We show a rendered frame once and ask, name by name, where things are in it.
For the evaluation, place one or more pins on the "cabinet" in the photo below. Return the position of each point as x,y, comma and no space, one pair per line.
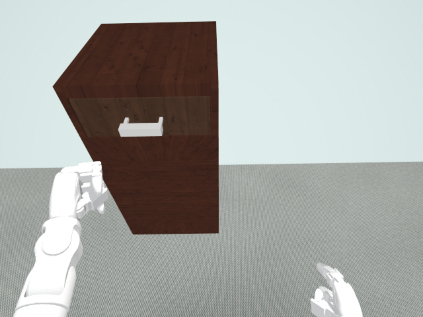
165,184

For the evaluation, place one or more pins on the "drawer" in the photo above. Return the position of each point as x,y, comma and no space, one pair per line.
182,115

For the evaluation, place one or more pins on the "handle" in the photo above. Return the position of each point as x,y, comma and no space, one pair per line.
127,129

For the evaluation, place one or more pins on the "left robot forearm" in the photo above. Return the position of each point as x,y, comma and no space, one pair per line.
49,287

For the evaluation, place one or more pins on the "right robot hand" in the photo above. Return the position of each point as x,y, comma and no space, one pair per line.
340,301

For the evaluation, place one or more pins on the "left robot hand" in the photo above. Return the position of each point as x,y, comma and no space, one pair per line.
67,191

